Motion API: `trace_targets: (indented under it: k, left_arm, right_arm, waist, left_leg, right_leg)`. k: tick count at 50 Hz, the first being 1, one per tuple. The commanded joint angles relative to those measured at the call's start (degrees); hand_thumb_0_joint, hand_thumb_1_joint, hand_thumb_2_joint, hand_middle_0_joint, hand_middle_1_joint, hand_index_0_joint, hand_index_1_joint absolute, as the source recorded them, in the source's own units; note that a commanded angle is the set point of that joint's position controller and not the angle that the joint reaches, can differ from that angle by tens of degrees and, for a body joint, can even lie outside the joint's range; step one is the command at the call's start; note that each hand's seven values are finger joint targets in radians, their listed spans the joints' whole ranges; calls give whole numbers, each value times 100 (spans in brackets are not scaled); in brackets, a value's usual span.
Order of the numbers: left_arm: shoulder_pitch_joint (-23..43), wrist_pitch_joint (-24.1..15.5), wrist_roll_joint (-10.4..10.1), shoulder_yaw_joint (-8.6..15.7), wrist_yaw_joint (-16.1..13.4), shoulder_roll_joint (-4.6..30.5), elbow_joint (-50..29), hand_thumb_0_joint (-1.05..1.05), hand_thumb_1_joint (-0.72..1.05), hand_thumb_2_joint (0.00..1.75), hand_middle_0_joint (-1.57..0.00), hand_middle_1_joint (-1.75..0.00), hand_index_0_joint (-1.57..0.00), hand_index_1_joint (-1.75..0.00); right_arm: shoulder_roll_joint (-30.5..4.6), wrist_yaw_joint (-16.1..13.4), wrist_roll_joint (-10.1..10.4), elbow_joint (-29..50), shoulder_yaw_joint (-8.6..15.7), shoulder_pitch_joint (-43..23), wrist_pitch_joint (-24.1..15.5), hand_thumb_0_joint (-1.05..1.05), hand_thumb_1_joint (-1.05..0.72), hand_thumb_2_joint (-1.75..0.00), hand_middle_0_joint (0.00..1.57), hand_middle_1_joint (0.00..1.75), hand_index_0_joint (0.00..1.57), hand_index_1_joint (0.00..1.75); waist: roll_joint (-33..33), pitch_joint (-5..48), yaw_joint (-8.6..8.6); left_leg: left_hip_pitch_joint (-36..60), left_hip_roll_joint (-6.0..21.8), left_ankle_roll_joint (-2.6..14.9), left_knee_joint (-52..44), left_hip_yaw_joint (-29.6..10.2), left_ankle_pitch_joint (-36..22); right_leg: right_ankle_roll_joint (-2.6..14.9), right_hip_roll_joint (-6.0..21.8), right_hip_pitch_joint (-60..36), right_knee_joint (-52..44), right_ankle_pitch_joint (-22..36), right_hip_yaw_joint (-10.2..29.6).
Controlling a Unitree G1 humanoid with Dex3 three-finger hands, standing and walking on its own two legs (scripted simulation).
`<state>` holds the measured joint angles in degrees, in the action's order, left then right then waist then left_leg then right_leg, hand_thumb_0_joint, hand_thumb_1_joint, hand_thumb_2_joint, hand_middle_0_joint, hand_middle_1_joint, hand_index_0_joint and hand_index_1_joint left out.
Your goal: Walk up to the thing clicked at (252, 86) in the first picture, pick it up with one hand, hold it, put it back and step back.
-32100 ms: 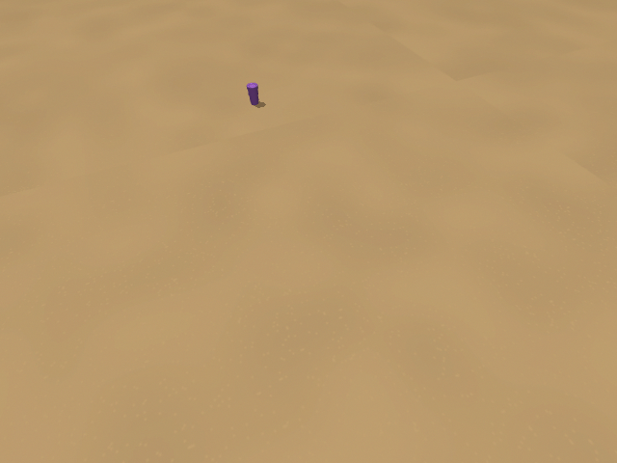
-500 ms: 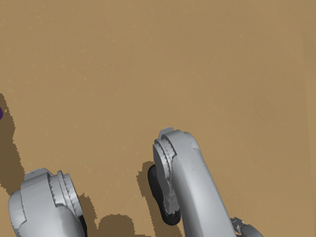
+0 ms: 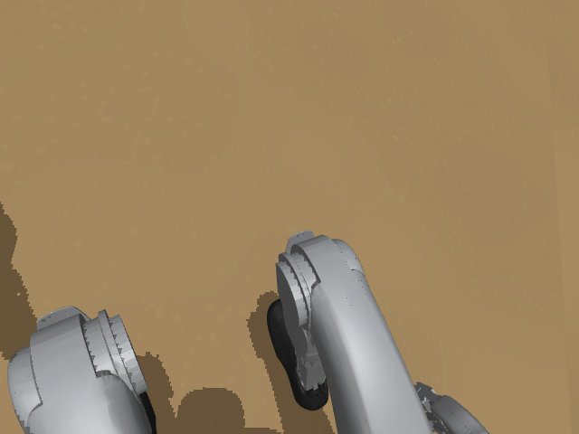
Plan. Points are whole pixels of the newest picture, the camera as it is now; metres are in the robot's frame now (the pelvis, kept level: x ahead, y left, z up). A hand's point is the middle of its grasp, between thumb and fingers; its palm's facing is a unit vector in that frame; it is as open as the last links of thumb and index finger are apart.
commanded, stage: close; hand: left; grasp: from above
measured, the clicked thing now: out of the picture +0.47 +0.32 -0.25
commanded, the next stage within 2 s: settle in 1.24 s
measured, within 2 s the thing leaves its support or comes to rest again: leaves its support in 1.72 s
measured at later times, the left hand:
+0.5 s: hand out of the picture +0.46 +0.33 -0.21, palm faces -0.42 -0.13 -0.90, open 11.3 cm
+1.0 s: hand out of the picture +0.47 +0.32 -0.20, palm faces -0.42 -0.13 -0.90, open 10.7 cm
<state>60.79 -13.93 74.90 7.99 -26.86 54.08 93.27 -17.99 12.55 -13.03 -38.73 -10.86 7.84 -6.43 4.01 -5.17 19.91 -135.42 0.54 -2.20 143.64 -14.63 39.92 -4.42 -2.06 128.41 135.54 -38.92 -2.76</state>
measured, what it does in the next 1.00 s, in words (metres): stands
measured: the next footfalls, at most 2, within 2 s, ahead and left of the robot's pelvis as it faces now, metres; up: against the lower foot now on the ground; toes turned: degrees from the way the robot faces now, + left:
none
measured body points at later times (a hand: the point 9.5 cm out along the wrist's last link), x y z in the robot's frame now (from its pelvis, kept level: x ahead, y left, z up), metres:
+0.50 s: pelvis +0.00 +0.00 +0.00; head +0.25 +0.12 +0.35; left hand +0.48 +0.33 -0.16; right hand +0.04 -0.26 -0.07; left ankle +0.06 +0.14 -0.28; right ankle +0.11 -0.14 -0.27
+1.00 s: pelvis +0.00 +0.00 +0.00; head +0.25 +0.11 +0.35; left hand +0.48 +0.33 -0.15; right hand +0.04 -0.26 -0.07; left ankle +0.06 +0.14 -0.28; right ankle +0.11 -0.14 -0.27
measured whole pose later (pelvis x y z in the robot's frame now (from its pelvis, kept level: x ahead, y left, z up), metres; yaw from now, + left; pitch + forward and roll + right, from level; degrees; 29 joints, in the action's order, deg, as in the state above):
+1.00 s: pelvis +0.00 +0.00 +0.00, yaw -1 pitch +29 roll -13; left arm 62.2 -12.2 73.7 6.4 -29.1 55.1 96.4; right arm -18.7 12.8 -14.0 -38.7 -12.6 7.6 -8.1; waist 4.0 -5.0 20.7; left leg -135.8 0.6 -2.0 144.6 -15.4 39.6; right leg -4.2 -2.5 128.5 135.7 -38.1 -3.4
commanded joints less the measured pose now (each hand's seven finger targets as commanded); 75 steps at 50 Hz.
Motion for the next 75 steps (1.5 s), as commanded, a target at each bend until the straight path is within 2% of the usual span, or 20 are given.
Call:
trace_targets:
  k: [1,2,4,5,12,16,18,21,23,26,35,37,45,48,55,60,64,67,72,75]
  left_arm:
    - [1715,-79,-25,-72,-335,1208,-635,0,-22,88,-22,-105,-26,-101]
    - [1647,-97,9,67,-400,1420,-727,0,-20,90,-24,-106,-28,-102]
    - [1625,-77,48,14,-477,1389,-615,0,-18,88,-25,-106,-29,-101]
    - [1580,-33,40,-134,-478,1150,-337,0,-18,89,-26,-105,-29,-101]
    - [1654,37,-41,-155,-549,1258,-149,0,-12,85,-29,-103,-34,-98]
    - [1658,14,24,-187,-538,1242,18,0,-8,82,-32,-103,-37,-98]
    - [1640,0,5,-136,-568,1363,-92,0,-7,84,-34,-102,-38,-98]
    - [1589,11,5,-243,-573,1185,-5,0,-4,82,-35,-103,-40,-98]
    - [1649,26,67,-140,-592,1375,-109,0,-2,82,-37,-102,-41,-97]
    - [1611,92,43,-257,-565,1174,38,0,-2,79,-38,-99,-42,-94]
    - [1507,190,20,-90,-500,1312,-84,0,5,74,-42,-95,-47,-90]
    - [1720,174,-67,-140,-489,1318,-429,0,6,75,-45,-94,-49,-89]
    - [1526,215,-201,-222,-349,1203,-215,0,15,74,-53,-91,-56,-87]
    - [1136,234,-146,-121,-287,1239,93,0,17,73,-54,-89,-58,-85]
    - [1548,110,-161,-191,-273,1265,-423,0,27,78,-63,-90,-66,-86]
    - [1454,106,-63,-246,-268,1108,-209,0,33,78,-67,-89,-70,-86]
    - [1313,96,-74,-171,-303,1249,-85,0,39,81,-72,-90,-75,-87]
    - [1486,99,-57,-285,-296,1128,-111,0,43,84,-74,-93,-78,-90]
    - [1483,150,-52,-267,-303,1191,-171,0,33,84,-72,-93,-75,-90]
    - [1654,149,-96,-42,-290,1414,-717,0,34,87,-74,-93,-77,-90]
  right_arm:
    - [-1676,-73,-2,-108,495,1204,-58,0,-89,-90,20,30,20,30]
    - [-1722,-94,5,-112,522,1188,-55,0,-90,-90,20,30,20,30]
    - [-1718,-79,-22,-108,470,1143,-76,0,-89,-90,20,30,20,30]
    - [-1698,-74,-14,-141,477,1128,-96,0,-90,-90,20,30,20,30]
    - [-1779,-97,-39,-113,422,1044,-153,0,-89,-90,20,30,20,30]
    - [-1821,-85,-74,-83,391,1084,-198,0,-90,-90,20,30,20,30]
    - [-1814,-103,-94,-85,363,1037,-211,0,-90,-90,20,30,20,30]
    - [-1816,-90,-110,-57,357,1000,-237,0,-90,-90,20,30,20,30]
    - [-1823,-87,-120,-96,343,1083,-229,0,-90,-90,20,30,20,30]
    - [-1804,-60,-110,-72,342,1054,-252,0,-90,-90,20,30,20,30]
    - [-1782,-13,-114,-68,359,1088,-251,0,-90,-90,20,30,20,30]
    - [-1798,-36,-94,-34,379,1024,-237,0,-90,-90,20,30,20,30]
    - [-1773,-60,-58,-19,357,1036,-196,0,-90,-90,20,30,20,30]
    - [-1793,-65,-51,-37,369,1120,-168,0,-90,-90,20,30,20,30]
    - [-1797,-108,-58,13,376,1011,-96,0,-90,-90,20,30,20,30]
    - [-1771,-98,-71,-5,375,1067,-92,0,-90,-90,20,30,20,30]
    - [-1691,-114,-67,-25,300,1035,-70,0,-90,-90,20,30,20,30]
    - [-1742,-119,-65,-10,331,1073,-79,0,-90,-90,20,30,20,30]
    - [-1756,-137,-77,-10,357,1066,-85,0,-92,-91,20,30,20,30]
    - [-1809,-143,-65,3,401,1151,-72,0,-92,-90,20,30,20,30]
  waist:
    - [-2525,3626,299]
    - [-2571,3791,231]
    - [-2631,3747,218]
    - [-2472,3570,306]
    - [-2395,3418,305]
    - [-2380,3235,435]
    - [-2336,3421,331]
    - [-2452,3314,371]
    - [-2539,3463,346]
    - [-2501,3300,386]
    - [-2558,3388,302]
    - [-2663,3643,265]
    - [-2383,3485,276]
    - [-2375,3411,265]
    - [-2499,3520,234]
    - [-2446,3351,325]
    - [-2334,3436,229]
    - [-2303,3287,349]
    - [-2443,3372,288]
    - [-2559,3726,198]
  left_leg:
    - [3046,52,277,-1381,834,-1000]
    - [3124,73,271,-1395,819,-1112]
    - [3084,71,259,-1411,810,-1140]
    - [3013,71,272,-1340,815,-1055]
    - [2835,77,275,-1428,755,-847]
    - [2798,76,277,-1375,717,-769]
    - [2777,75,287,-1384,746,-769]
    - [2880,84,244,-1466,687,-731]
    - [2950,85,234,-1459,681,-866]
    - [2881,80,237,-1409,690,-868]
    - [2852,71,236,-1422,707,-924]
    - [2934,66,232,-1432,725,-1025]
    - [2661,56,286,-1430,750,-810]
    - [2810,55,252,-1458,701,-920]
    - [2817,60,243,-1495,700,-793]
    - [2827,48,233,-1408,704,-989]
    - [2721,52,267,-1378,741,-938]
    - [2708,54,267,-1367,725,-873]
    - [2734,35,265,-1388,761,-838]
    - [2916,34,243,-1416,748,-1013]
  right_leg:
    - [519,-155,-1686,-1167,1359,-1028]
    - [509,-176,-1820,-1187,1460,-1045]
    - [518,-177,-1797,-1143,1463,-1061]
    - [516,-177,-1670,-1123,1435,-1057]
    - [511,-192,-1617,-1160,1243,-1094]
    - [496,-185,-1526,-1100,1203,-1121]
    - [483,-208,-1718,-1189,1212,-1085]
    - [506,-210,-1540,-1119,1150,-1151]
    - [511,-213,-1629,-1091,1262,-1145]
    - [511,-198,-1519,-1060,1274,-1133]
    - [518,-202,-1553,-1035,1311,-1102]
    - [517,-200,-1688,-1093,1398,-1079]
    - [513,-212,-1788,-1181,1234,-1061]
    - [533,-200,-1672,-1077,1265,-1108]
    - [534,-199,-1656,-1129,1165,-1099]
    - [531,-181,-1570,-1068,1333,-1101]
    - [516,-194,-1735,-1138,1318,-1058]
    - [516,-194,-1593,-1127,1266,-1080]
    - [532,-185,-1614,-1115,1228,-1058]
    - [531,-170,-1734,-1130,1346,-1066]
